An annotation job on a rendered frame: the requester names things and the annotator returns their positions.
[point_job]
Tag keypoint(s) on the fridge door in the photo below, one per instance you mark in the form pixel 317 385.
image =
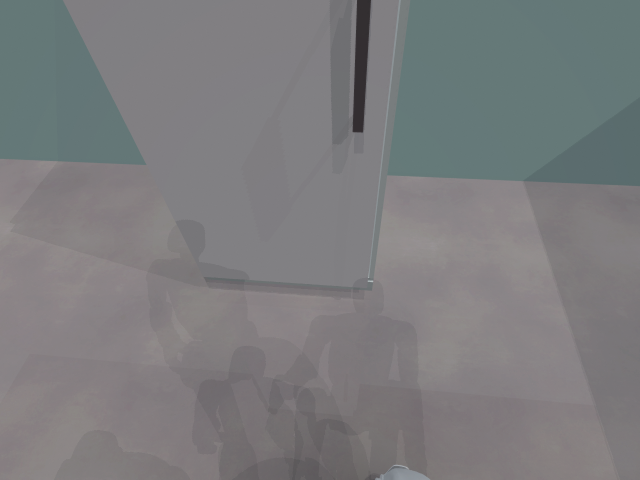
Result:
pixel 243 113

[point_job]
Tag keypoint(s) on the right robot shin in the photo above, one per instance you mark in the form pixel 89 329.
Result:
pixel 397 466

